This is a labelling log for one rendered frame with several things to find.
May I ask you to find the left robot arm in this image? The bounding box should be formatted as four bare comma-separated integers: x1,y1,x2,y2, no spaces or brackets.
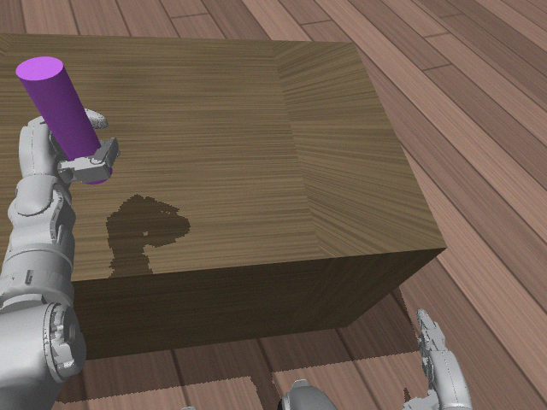
0,174,86,410

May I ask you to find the right robot hand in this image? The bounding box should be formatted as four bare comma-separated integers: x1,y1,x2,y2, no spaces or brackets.
403,308,473,410

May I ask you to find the can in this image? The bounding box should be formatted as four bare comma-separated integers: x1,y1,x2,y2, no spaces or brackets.
15,56,113,185

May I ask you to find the left robot hand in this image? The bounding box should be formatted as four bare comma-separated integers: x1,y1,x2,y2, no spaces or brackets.
19,108,121,189

